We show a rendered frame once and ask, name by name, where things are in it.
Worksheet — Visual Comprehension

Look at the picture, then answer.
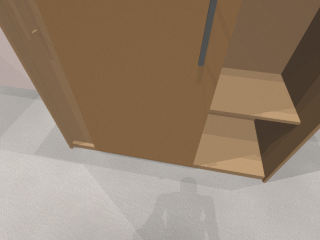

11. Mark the handle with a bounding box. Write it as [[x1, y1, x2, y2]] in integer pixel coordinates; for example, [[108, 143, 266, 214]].
[[8, 0, 35, 40], [198, 0, 218, 66]]

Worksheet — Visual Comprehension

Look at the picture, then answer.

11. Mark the wardrobe door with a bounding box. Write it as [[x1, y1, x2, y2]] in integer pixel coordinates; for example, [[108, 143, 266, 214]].
[[35, 0, 242, 166], [0, 0, 93, 144]]

